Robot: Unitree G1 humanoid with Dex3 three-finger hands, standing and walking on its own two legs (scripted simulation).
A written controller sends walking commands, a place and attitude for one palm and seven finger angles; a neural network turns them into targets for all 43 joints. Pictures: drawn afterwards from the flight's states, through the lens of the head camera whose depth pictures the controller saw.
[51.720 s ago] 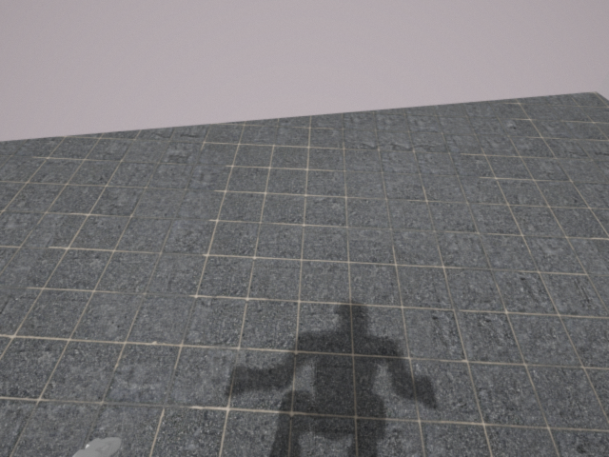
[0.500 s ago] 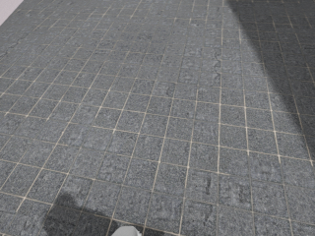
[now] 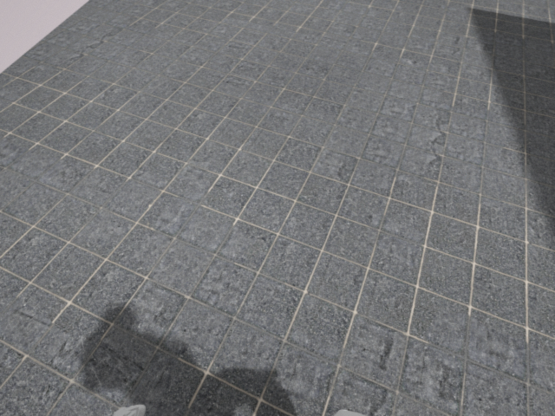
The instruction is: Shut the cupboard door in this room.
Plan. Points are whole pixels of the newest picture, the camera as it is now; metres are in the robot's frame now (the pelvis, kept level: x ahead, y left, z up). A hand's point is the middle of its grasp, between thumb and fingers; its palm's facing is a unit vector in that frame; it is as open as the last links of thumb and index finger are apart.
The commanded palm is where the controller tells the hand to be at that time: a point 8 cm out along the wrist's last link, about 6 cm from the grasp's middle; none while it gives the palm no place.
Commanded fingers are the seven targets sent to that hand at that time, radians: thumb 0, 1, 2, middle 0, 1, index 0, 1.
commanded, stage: turn or walk to find it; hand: left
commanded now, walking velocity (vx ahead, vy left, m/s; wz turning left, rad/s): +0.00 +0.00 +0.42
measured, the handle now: out of the picture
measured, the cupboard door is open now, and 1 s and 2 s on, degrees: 25 25 25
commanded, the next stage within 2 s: none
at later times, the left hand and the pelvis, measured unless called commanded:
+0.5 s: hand out of the picture -0.01 +0.21 -0.18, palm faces +0.29 -0.93 -0.23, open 7.4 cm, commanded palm none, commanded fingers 0.00 0.90 0.90 -0.20 -0.30 -0.20 -0.30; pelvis +0.01 +0.00 -0.01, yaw +14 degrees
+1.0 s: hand out of the picture +0.06 +0.21 -0.15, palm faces +0.42 -0.87 -0.26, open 7.4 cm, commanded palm none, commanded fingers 0.00 0.90 0.90 -0.20 -0.30 -0.20 -0.30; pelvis +0.03 -0.02 -0.01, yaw +26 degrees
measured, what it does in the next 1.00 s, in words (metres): steps on the spot, turning left: right foot, then left foot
